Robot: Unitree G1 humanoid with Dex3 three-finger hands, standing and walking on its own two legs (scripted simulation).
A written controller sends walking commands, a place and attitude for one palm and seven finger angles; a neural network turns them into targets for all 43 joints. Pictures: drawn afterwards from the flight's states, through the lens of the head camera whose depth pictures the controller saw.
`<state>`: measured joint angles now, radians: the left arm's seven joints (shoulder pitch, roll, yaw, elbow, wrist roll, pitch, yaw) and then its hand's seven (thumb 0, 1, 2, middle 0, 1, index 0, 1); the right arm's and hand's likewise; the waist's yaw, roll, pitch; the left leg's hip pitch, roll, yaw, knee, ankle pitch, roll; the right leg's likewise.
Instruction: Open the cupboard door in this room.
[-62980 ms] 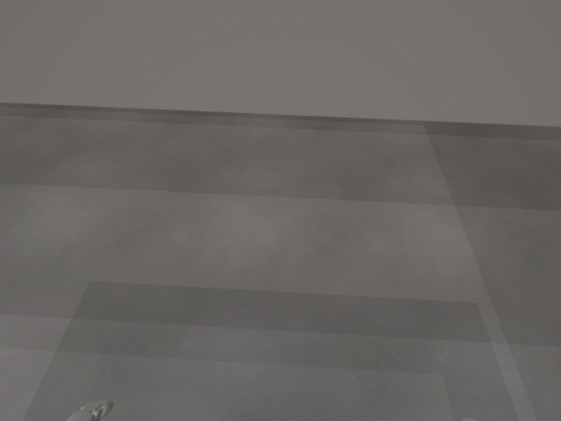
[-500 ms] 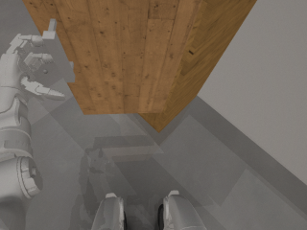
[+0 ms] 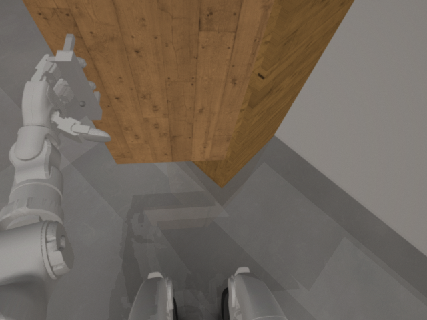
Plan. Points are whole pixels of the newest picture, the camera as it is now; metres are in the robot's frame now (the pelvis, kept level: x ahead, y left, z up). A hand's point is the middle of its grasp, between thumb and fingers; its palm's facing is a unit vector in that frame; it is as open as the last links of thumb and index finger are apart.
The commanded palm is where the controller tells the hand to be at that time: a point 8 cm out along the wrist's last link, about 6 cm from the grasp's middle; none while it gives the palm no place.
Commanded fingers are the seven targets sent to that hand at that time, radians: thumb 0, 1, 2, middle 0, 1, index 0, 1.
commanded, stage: slide the fingers in behind the handle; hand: left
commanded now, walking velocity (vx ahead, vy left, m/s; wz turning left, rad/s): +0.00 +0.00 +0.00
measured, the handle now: (84, 81) +0.54 +0.21 +0.06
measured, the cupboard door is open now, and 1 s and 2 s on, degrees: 48 48 55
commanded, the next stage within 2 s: close the thumb around the handle in 0.76 s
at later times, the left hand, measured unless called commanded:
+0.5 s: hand (97, 103) +0.49 +0.19 +0.05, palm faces +0.03 -1.00 -0.01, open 14.0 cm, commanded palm +0.47 +0.23 +0.06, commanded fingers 0.00 -0.50 0.30 -0.30 -1.20 -0.30 -1.20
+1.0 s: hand (96, 102) +0.49 +0.19 +0.05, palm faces +0.03 -1.00 -0.01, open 13.6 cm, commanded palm +0.47 +0.23 +0.06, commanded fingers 0.00 -0.05 0.49 -0.33 -1.25 -0.33 -1.25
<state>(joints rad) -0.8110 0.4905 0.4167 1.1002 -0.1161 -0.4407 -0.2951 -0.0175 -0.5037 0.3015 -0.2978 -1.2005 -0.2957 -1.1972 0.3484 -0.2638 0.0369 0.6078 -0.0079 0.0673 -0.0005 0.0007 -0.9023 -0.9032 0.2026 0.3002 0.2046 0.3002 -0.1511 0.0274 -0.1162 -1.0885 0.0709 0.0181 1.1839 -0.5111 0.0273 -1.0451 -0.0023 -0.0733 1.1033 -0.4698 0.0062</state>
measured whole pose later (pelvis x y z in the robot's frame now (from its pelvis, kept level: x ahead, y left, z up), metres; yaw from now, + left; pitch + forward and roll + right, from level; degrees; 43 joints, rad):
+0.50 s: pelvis +0.00 +0.00 +0.00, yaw +1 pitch +24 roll -3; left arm -0.82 0.44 0.37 1.11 -0.11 -0.46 -0.22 -0.02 -0.50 0.30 -0.29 -1.20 -0.30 -1.20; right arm 0.35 -0.26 0.03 0.62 -0.01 0.06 0.01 0.00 -0.90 -0.90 0.20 0.30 0.20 0.30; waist -0.15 0.03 -0.12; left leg -1.09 0.07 0.01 1.18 -0.51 0.02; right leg -1.04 -0.01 -0.08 1.11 -0.48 0.00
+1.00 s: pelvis +0.00 +0.00 +0.00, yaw +1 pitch +24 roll -3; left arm -0.83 0.44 0.37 1.12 -0.11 -0.47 -0.23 -0.02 -0.43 0.33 -0.30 -1.21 -0.30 -1.21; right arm 0.34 -0.27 0.03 0.62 -0.01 0.07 0.00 0.00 -0.90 -0.90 0.20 0.30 0.20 0.30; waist -0.15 0.03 -0.12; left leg -1.09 0.06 0.01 1.18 -0.51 0.02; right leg -1.05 -0.01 -0.08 1.11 -0.48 0.00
